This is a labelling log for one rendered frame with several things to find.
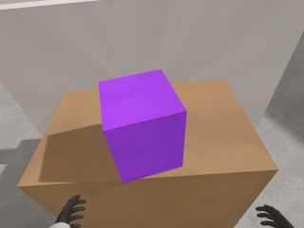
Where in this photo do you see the carton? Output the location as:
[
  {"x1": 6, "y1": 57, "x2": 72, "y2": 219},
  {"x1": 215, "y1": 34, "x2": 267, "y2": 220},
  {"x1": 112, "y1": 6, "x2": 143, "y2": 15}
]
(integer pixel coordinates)
[{"x1": 98, "y1": 69, "x2": 187, "y2": 183}]

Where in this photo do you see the pedestal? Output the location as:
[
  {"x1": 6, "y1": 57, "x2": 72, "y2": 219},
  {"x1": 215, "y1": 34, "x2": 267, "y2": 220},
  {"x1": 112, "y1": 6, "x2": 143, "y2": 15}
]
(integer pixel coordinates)
[{"x1": 17, "y1": 78, "x2": 279, "y2": 228}]

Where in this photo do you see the robot right hand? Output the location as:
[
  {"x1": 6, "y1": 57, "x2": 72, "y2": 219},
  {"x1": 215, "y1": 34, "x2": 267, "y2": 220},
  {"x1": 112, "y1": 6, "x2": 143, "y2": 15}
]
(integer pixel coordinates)
[{"x1": 256, "y1": 204, "x2": 294, "y2": 228}]

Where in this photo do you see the robot left hand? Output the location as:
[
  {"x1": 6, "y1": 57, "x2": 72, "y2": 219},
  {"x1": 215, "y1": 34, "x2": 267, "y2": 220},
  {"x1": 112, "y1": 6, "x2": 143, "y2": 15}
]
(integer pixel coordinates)
[{"x1": 55, "y1": 194, "x2": 86, "y2": 228}]

